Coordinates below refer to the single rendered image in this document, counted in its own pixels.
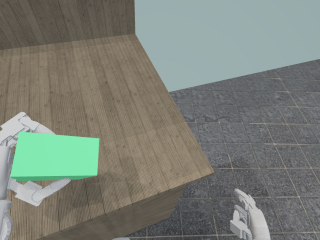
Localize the sponge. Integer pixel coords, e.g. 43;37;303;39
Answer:
10;131;100;181

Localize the table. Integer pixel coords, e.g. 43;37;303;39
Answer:
0;0;215;240

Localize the right robot hand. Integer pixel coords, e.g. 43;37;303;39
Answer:
230;188;271;240

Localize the robot left forearm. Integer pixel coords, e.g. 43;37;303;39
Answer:
0;199;13;240

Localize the left robot hand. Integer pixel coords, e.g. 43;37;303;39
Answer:
0;112;71;206

